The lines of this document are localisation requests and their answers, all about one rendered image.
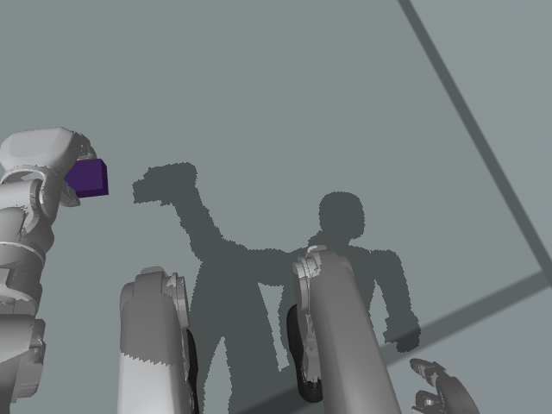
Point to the right robot foot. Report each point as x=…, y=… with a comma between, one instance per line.
x=309, y=391

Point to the right robot hand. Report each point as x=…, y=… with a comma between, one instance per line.
x=452, y=398

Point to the small box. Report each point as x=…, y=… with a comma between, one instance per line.
x=88, y=178

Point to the left robot arm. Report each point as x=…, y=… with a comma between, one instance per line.
x=29, y=202

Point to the left robot hand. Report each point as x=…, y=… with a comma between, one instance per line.
x=55, y=149

